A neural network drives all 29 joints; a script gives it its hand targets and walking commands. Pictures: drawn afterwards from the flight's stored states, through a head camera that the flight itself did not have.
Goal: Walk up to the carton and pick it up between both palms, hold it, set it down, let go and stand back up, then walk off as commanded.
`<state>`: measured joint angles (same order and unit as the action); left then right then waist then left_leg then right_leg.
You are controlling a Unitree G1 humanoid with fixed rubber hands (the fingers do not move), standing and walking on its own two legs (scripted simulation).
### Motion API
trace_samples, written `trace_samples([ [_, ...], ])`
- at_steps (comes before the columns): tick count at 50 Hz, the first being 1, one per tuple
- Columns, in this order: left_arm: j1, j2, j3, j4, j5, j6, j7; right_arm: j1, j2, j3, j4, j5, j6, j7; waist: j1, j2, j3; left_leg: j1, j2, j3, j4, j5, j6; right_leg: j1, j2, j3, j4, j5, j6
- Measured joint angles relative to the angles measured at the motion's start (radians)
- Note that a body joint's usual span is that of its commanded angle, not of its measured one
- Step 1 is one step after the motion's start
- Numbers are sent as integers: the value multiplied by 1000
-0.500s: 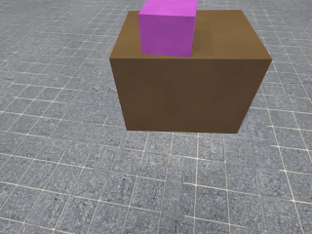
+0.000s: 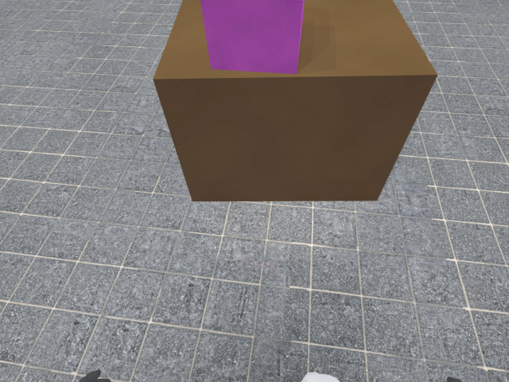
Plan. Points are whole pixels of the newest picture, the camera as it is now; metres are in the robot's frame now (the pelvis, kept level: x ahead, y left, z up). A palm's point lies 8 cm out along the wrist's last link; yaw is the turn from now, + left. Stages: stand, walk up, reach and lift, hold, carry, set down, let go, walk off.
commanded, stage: stand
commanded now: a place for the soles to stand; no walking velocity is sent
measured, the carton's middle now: (258, 15) +1.16 +0.00 +0.02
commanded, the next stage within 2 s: none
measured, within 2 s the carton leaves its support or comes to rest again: neither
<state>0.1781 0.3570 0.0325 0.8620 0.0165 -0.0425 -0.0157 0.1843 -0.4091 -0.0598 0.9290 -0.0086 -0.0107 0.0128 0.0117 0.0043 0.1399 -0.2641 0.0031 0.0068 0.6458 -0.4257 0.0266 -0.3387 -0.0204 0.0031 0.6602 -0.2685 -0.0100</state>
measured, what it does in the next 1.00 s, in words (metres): stands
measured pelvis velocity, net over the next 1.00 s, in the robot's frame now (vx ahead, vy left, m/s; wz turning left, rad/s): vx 0.03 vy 0.02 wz -0.03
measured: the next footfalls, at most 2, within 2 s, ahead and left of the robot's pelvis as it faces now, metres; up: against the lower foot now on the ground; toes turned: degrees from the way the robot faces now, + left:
none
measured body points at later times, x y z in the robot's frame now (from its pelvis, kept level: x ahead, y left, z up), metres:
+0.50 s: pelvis +0.02 +0.02 +0.01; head +0.04 +0.02 +0.46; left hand +0.15 +0.32 -0.10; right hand +0.12 -0.29 -0.11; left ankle +0.02 +0.14 -0.72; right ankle +0.05 -0.11 -0.72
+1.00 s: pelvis +0.03 +0.02 +0.02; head +0.05 +0.01 +0.47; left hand +0.16 +0.31 -0.10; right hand +0.11 -0.29 -0.11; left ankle +0.02 +0.14 -0.72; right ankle +0.05 -0.11 -0.72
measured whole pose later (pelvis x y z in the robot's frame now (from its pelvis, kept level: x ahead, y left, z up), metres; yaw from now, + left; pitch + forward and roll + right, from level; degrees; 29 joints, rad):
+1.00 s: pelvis +0.03 +0.02 +0.02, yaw -1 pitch -2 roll +0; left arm 0.05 0.35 0.01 1.07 0.01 -0.03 -0.01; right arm 0.11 -0.36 -0.02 1.07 -0.01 -0.02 0.02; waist 0.00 0.00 0.07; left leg -0.11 0.01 0.02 0.37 -0.22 -0.01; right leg -0.18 -0.01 0.03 0.37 -0.16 0.02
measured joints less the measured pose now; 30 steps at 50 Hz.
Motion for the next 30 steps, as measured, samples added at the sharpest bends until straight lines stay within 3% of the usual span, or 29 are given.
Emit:
trace_samples([
  [1, -7, -2, -2, 8, -1, 6, 0, -9, 1, -2, 2, 1, -2, -1, -1, -6, 2, 15, -4, 5, -42, 101, -13, 1, -4, 6, 7, -4, 4],
  [3, -20, -12, -1, 34, -6, 21, -3, -20, 4, 0, 14, 4, -8, 1, -3, -7, -7, 24, -4, 8, -54, 159, -36, 15, -4, 13, -10, -10, 6],
  [12, -31, -10, 0, 75, -8, 17, -6, -51, 31, 20, 27, 14, -6, 7, -12, 2, -33, 57, 18, 1, -112, 144, -45, 71, 19, 13, -128, 48, 13],
  [30, -76, 7, 2, 85, -3, 26, -4, -55, 49, 20, 39, 18, -8, 10, -19, -6, -59, 84, 5, 22, -155, 152, -26, 92, 7, 36, -171, 63, 34],
])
